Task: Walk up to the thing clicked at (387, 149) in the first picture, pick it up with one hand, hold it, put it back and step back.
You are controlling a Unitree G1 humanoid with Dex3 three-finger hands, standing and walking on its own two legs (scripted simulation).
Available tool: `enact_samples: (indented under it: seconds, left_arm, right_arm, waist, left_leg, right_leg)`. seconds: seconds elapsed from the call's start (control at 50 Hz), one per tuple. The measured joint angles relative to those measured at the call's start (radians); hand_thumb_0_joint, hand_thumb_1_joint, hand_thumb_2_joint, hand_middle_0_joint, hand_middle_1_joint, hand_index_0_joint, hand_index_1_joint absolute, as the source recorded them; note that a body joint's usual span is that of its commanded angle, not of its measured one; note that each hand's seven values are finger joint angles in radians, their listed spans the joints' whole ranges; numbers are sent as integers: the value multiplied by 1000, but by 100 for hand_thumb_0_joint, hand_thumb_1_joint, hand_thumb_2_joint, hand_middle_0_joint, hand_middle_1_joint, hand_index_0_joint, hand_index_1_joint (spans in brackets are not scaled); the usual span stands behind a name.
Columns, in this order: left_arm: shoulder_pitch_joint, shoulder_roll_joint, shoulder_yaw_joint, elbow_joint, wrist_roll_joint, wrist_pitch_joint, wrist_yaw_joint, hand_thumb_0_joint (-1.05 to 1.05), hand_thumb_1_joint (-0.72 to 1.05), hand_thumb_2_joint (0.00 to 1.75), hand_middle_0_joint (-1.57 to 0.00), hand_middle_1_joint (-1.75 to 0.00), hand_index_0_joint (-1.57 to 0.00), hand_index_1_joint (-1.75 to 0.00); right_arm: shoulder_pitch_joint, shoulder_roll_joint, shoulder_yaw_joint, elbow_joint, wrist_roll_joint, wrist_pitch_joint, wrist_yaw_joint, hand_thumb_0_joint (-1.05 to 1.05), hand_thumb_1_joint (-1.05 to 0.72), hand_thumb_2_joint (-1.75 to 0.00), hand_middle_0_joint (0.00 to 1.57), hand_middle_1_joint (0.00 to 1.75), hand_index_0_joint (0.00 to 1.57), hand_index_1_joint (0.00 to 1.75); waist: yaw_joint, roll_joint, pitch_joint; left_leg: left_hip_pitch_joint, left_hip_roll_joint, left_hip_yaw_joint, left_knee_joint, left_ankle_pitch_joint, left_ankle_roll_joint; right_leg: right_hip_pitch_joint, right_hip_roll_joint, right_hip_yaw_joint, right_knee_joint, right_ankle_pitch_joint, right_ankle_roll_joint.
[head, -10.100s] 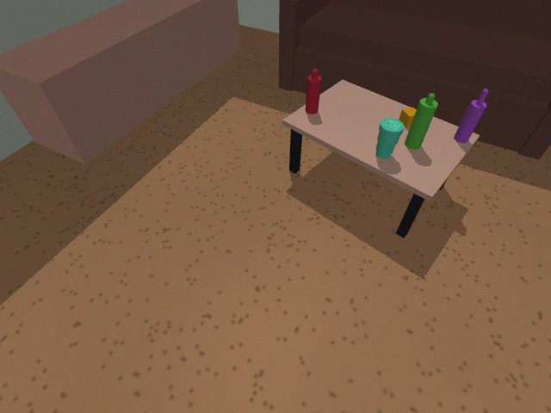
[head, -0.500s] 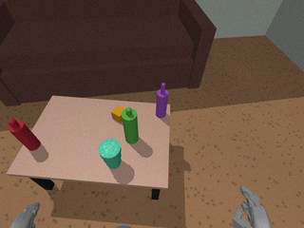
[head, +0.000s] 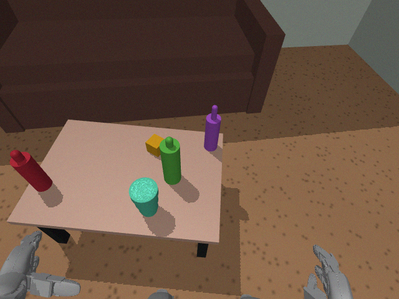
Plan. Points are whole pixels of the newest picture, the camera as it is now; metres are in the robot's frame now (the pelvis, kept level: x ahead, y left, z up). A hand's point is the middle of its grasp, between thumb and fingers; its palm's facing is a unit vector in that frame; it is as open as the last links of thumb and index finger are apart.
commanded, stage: go down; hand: left
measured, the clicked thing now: (146, 200) +0.47 +0.19 -0.31
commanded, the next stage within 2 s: none
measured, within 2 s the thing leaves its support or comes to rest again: neither
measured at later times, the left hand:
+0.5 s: hand (44, 206) +0.32 +0.35 -0.03, palm faces +0.15 -0.97 -0.19, open 17.5 cm
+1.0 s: hand (38, 183) +0.36 +0.37 -0.01, palm faces +0.17 -0.98 -0.13, open 17.3 cm
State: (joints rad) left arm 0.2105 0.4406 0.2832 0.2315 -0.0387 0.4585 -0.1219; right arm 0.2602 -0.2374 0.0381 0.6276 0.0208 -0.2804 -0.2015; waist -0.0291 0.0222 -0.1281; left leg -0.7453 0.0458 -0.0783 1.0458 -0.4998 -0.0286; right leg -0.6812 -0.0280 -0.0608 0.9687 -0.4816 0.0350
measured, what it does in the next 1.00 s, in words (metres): stands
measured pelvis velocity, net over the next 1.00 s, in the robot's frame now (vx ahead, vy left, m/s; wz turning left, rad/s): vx -0.02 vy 0.01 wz -0.05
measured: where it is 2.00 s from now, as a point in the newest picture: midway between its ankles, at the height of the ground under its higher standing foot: outside the picture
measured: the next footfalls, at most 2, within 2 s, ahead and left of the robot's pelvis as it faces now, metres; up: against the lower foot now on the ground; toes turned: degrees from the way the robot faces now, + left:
none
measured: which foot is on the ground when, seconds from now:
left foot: down 0.00-1.00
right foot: down 0.00-1.00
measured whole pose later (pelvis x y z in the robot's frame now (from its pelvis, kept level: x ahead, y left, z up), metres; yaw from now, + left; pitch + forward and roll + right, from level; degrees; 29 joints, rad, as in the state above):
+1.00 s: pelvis -0.02 +0.01 -0.01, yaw -3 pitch +19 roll -4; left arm -0.50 0.77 0.63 1.12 -0.04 -0.19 -0.48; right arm 0.30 -0.30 0.04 0.68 -0.03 -0.17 -0.13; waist -0.08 -0.02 -0.08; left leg -0.96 0.06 -0.06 1.11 -0.49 -0.02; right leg -0.90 -0.01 -0.03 1.02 -0.45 0.04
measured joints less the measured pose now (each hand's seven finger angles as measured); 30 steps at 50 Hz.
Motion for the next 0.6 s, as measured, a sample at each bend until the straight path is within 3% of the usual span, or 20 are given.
enact_samples:
  seconds: [0.16, 0.3, 0.46, 0.6]
  left_arm:
    - [-224, 90, 89, 242, -13, -125, -106, -1, -51, 10, -7, -4, -4, -7]
    - [-349, 140, 159, 442, -11, -273, -205, -1, -56, 9, -7, -4, -4, -7]
    - [-467, 182, 233, 613, -3, -441, -269, -1, -57, 9, -7, -4, -4, -7]
    - [-568, 233, 282, 743, -1, -546, -307, -1, -53, 9, -6, -4, -4, -6]
  right_arm:
    - [-3, -15, -4, 41, -6, -15, 13, 2, -88, -90, 20, 30, 21, 30]
    - [33, -32, -19, 54, -20, -10, 36, 2, -89, -90, 20, 30, 21, 30]
    - [66, -37, -22, 72, -35, 29, 58, 2, -89, -91, 20, 30, 21, 30]
    - [64, -44, -17, 75, -44, 61, 68, 2, -89, -90, 20, 30, 21, 30]
  waist:
    - [-19, -13, 20]
    - [-27, -16, 27]
    - [-25, -26, 43]
    - [-31, -35, 54]
  left_leg:
    - [-7, 3, 5, -19, 17, 0]
    - [-39, 7, 22, -16, 19, 3]
    - [-86, 10, 31, 6, 17, 5]
    - [-127, 12, 31, 23, 20, 5]
  right_leg:
    - [-10, 3, 5, -19, 19, -2]
    - [-52, 7, 23, -12, 26, 0]
    - [-105, 9, 33, 13, 26, 2]
    - [-146, 12, 35, 30, 30, 1]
